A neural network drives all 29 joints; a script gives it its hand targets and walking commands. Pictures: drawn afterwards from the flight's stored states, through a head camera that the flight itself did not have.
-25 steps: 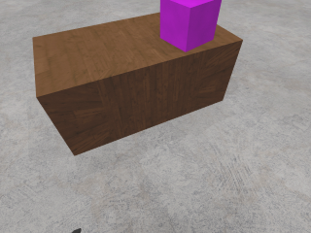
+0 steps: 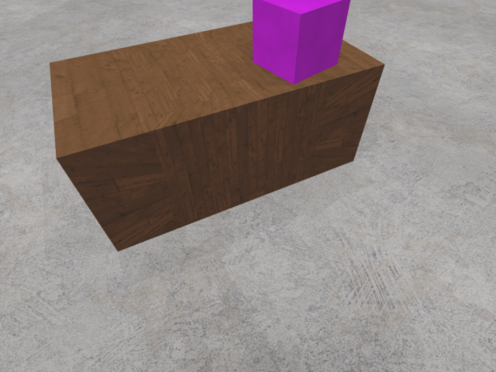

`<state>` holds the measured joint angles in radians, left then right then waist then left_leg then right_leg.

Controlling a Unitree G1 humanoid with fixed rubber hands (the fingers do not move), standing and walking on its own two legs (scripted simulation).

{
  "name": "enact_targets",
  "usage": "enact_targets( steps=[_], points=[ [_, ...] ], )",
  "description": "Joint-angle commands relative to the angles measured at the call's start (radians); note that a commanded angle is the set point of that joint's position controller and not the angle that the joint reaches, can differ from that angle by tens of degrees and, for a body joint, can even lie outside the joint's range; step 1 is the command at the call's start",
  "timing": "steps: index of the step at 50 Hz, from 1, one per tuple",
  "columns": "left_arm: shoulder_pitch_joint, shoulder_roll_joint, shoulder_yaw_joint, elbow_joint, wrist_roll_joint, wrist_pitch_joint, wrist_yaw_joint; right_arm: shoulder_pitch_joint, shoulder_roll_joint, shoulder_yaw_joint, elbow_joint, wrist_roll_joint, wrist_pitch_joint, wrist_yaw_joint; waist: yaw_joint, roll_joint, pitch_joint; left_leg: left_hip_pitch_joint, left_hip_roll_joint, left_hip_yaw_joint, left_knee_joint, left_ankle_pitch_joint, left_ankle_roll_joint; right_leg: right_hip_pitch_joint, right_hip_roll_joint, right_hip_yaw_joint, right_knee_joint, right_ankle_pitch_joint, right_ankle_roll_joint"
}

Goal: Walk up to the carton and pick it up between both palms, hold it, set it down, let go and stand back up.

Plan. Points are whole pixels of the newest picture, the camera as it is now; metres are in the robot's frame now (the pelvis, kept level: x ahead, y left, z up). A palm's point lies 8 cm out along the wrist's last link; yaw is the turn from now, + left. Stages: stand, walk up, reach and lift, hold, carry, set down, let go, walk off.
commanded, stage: stand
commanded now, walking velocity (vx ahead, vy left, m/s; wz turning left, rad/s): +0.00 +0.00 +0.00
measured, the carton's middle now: (297, 32) +1.40 -0.16 -0.04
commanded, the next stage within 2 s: walk up in 0.78 s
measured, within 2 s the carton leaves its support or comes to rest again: neither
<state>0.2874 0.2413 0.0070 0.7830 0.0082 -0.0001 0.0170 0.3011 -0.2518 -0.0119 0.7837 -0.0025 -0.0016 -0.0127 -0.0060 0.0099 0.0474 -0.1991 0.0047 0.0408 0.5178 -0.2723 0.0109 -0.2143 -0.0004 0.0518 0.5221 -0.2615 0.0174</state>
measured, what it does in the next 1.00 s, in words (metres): stands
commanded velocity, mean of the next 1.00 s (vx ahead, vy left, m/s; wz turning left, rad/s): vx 0.00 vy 0.00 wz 0.00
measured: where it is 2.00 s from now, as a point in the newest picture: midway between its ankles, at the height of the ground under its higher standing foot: (299, 344)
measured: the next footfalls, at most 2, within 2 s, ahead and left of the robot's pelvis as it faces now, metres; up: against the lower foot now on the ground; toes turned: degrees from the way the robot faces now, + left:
right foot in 1.34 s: +0.21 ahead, -0.24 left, +0.00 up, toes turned +4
left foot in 1.70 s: +0.30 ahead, +0.01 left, +0.00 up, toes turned +21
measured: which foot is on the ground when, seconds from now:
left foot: down 0.00-1.00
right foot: down 0.00-1.00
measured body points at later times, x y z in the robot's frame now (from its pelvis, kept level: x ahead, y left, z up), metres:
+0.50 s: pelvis +0.00 +0.00 +0.00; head +0.01 +0.00 +0.45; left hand +0.07 +0.26 -0.13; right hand +0.07 -0.26 -0.13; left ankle +0.01 +0.11 -0.74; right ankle +0.02 -0.13 -0.74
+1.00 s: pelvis +0.00 +0.00 +0.00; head +0.01 +0.00 +0.45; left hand +0.06 +0.26 -0.13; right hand +0.06 -0.26 -0.13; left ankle +0.01 +0.11 -0.73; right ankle +0.01 -0.13 -0.73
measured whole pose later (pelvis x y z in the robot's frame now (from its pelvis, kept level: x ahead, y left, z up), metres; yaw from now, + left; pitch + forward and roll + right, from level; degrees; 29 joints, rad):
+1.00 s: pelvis +0.00 +0.00 +0.00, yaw +1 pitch -3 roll +0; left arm 0.29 0.24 0.00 0.89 0.02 0.00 0.02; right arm 0.32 -0.24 -0.01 0.87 -0.01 -0.01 -0.02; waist 0.00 0.00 0.04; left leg -0.18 0.00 0.03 0.50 -0.28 0.02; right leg -0.20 -0.01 0.04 0.51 -0.30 0.01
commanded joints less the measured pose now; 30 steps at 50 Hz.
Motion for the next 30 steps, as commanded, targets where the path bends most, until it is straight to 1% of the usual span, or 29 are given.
enact_targets(
  steps=[1,2,3,5,7,8,9,11,12,13,14,16,19,21,22,24,25,27,28,29,30],
  points=[
    [0.019,0.136,0.034,-0.058,0.0,-0.016,0.006,0.024,-0.137,-0.032,-0.06,0.003,-0.017,-0.004,0.004,-0.018,0.013,-0.034,0.098,-0.124,-0.143,0.061,0.027,-0.027,-0.067,0.082,-0.098,0.113,-0.039],
    [0.025,0.129,0.033,-0.052,0.001,-0.016,0.006,0.027,-0.141,-0.034,-0.057,0.001,-0.017,-0.005,0.004,-0.008,0.002,-0.031,0.099,-0.121,-0.143,0.051,0.027,-0.014,-0.071,0.081,-0.104,0.105,-0.038],
    [0.018,0.138,0.033,-0.051,0.001,-0.016,0.006,0.026,-0.139,-0.033,-0.056,0.001,-0.016,-0.004,0.002,-0.026,0.014,-0.031,0.096,-0.121,-0.142,0.045,0.028,-0.023,-0.073,0.087,-0.107,0.097,-0.042],
    [0.021,0.131,0.033,-0.047,-0.002,-0.015,0.006,0.025,-0.141,-0.034,-0.05,0.001,-0.015,-0.005,0.005,-0.029,0.0,-0.017,0.095,-0.119,-0.141,0.047,0.026,-0.031,-0.07,0.084,-0.114,0.089,-0.042],
    [0.022,0.137,0.035,-0.043,-0.001,-0.017,0.006,0.027,-0.139,-0.031,-0.043,0.001,-0.015,-0.005,0.004,-0.004,0.012,-0.015,0.093,-0.117,-0.141,0.047,0.028,-0.035,-0.074,0.09,-0.114,0.092,-0.043],
    [0.021,0.14,0.034,-0.038,-0.001,-0.017,0.007,0.031,-0.134,-0.03,-0.042,0.001,-0.015,-0.005,0.003,-0.023,0.02,-0.017,0.096,-0.119,-0.141,0.061,0.027,-0.037,-0.072,0.084,-0.111,0.107,-0.039],
    [0.022,0.135,0.032,-0.036,-0.002,-0.017,0.007,0.031,-0.136,-0.031,-0.041,0.002,-0.015,-0.006,0.002,-0.009,0.011,-0.024,0.094,-0.12,-0.142,0.06,0.028,-0.03,-0.072,0.083,-0.11,0.108,-0.038],
    [0.029,0.135,0.032,-0.032,-0.002,-0.017,0.008,0.03,-0.138,-0.032,-0.037,0.002,-0.014,-0.007,0.006,-0.001,0.008,-0.009,0.095,-0.119,-0.141,0.07,0.027,-0.036,-0.074,0.086,-0.11,0.111,-0.039],
    [0.025,0.136,0.033,-0.029,0.0,-0.017,0.008,0.038,-0.134,-0.031,-0.036,0.001,-0.014,-0.007,-0.001,-0.016,-0.005,-0.005,0.095,-0.124,-0.143,0.07,0.028,-0.023,-0.072,0.081,-0.109,0.108,-0.041],
    [0.021,0.139,0.033,-0.029,-0.001,-0.017,0.009,0.041,-0.14,-0.03,-0.031,0.003,-0.015,-0.007,0.002,-0.021,-0.009,-0.013,0.098,-0.125,-0.141,0.079,0.028,-0.006,-0.071,0.08,-0.105,0.122,-0.039],
    [0.022,0.136,0.032,-0.027,-0.002,-0.017,0.01,0.032,-0.141,-0.03,-0.033,0.003,-0.015,-0.007,0.002,-0.004,0.004,-0.014,0.094,-0.12,-0.139,0.085,0.028,-0.02,-0.074,0.084,-0.109,0.124,-0.041],
    [0.023,0.137,0.031,-0.02,-0.004,-0.017,0.009,0.032,-0.138,-0.031,-0.028,0.002,-0.015,-0.008,0.003,-0.008,0.002,-0.005,0.092,-0.119,-0.138,0.094,0.028,-0.028,-0.075,0.084,-0.114,0.118,-0.041],
    [0.028,0.14,0.033,-0.008,-0.001,-0.017,0.01,0.034,-0.136,-0.028,-0.019,0.003,-0.014,-0.008,0.002,-0.003,-0.004,0.006,0.095,-0.115,-0.136,0.087,0.026,-0.021,-0.076,0.081,-0.118,0.123,-0.039],
    [0.024,0.131,0.028,-0.007,-0.002,-0.014,0.01,0.042,-0.134,-0.027,-0.012,0.003,-0.012,-0.009,0.0,-0.007,0.007,-0.02,0.098,-0.124,-0.151,0.049,0.028,-0.021,-0.069,0.079,-0.118,0.091,-0.038],
    [0.026,0.125,0.029,-0.003,-0.003,-0.013,0.01,0.033,-0.137,-0.028,-0.008,0.003,-0.012,-0.01,0.005,-0.002,0.02,-0.018,0.102,-0.128,-0.161,0.034,0.03,-0.026,-0.069,0.08,-0.118,0.079,-0.037],
    [0.033,0.133,0.028,0.003,-0.002,-0.014,0.01,0.038,-0.142,-0.029,-0.004,0.002,-0.013,-0.01,0.003,-0.029,0.026,-0.016,0.099,-0.127,-0.152,0.064,0.028,-0.022,-0.073,0.079,-0.121,0.113,-0.038],
    [0.027,0.136,0.028,0.007,-0.003,-0.015,0.01,0.041,-0.141,-0.028,-0.004,0.001,-0.013,-0.01,-0.001,-0.035,0.028,-0.021,0.097,-0.127,-0.153,0.059,0.027,-0.021,-0.075,0.079,-0.124,0.098,-0.041],
    [0.033,0.135,0.029,0.009,-0.003,-0.016,0.011,0.037,-0.141,-0.028,0.001,0.002,-0.015,-0.01,0.004,0.01,0.008,-0.01,0.096,-0.121,-0.151,0.074,0.027,-0.012,-0.077,0.081,-0.118,0.121,-0.04],
    [0.031,0.137,0.028,0.011,-0.004,-0.015,0.011,0.033,-0.137,-0.027,-0.001,0.003,-0.015,-0.01,0.004,-0.007,0.025,-0.017,0.096,-0.124,-0.155,0.063,0.028,-0.03,-0.076,0.082,-0.122,0.11,-0.04],
    [0.037,0.139,0.028,0.016,-0.003,-0.015,0.011,0.036,-0.135,-0.025,0.002,0.002,-0.014,-0.01,0.005,0.002,0.011,-0.008,0.095,-0.12,-0.153,0.048,0.027,-0.026,-0.076,0.084,-0.131,0.09,-0.039],
    [0.029,0.14,0.029,0.018,-0.003,-0.016,0.012,0.035,-0.137,-0.026,0.006,0.003,-0.013,-0.01,-0.001,-0.011,0.02,-0.014,0.094,-0.123,-0.148,0.056,0.025,-0.021,-0.076,0.086,-0.133,0.102,-0.04]
  ],
)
